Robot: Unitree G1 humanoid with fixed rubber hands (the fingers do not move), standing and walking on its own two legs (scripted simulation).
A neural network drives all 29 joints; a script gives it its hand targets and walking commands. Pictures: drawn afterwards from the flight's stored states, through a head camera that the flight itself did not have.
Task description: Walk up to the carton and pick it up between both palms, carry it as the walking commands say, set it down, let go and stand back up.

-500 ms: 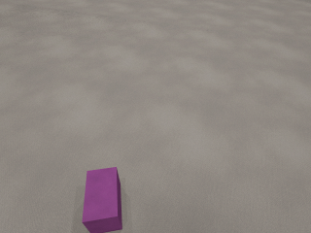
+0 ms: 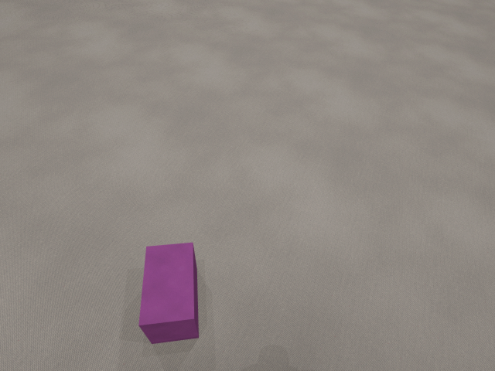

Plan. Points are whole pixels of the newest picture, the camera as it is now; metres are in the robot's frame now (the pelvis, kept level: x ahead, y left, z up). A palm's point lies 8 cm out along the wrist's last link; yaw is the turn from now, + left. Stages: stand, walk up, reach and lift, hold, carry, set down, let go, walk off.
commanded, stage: walk up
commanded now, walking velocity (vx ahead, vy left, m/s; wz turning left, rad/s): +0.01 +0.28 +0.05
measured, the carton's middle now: (172, 292) +0.53 +0.20 -0.66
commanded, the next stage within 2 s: none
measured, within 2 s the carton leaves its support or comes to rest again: neither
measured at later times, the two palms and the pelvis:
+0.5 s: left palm out of the picture +0.10 +0.38 -0.14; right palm out of the picture +0.06 -0.12 -0.11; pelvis +0.05 +0.13 +0.00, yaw +3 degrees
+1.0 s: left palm (18, 329) +0.27 +0.39 -0.13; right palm out of the picture +0.15 -0.10 -0.14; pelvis +0.20 +0.14 +0.00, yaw +2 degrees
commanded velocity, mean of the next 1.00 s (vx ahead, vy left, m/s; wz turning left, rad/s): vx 0.10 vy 0.14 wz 0.00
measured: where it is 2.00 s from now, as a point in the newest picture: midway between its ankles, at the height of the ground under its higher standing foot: outside the picture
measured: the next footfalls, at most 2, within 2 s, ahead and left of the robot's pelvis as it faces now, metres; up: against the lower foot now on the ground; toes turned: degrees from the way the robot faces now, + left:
left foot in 0.38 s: +0.06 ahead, +0.22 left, +0.00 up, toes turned +5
right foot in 0.92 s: +0.25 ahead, +0.04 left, +0.00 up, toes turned -1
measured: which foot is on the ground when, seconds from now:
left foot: up 0.00-0.36, down 0.38-0.94, up 0.96-1.00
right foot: down 0.00-0.38, up 0.40-0.90, down 0.92-1.00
